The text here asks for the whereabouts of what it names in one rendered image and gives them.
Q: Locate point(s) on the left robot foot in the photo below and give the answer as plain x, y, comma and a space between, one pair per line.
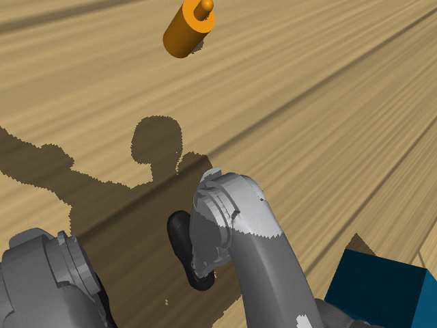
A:
105, 302

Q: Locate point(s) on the right robot hand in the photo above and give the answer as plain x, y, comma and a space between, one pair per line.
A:
333, 317

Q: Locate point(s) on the right robot foot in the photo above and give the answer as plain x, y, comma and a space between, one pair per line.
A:
178, 231

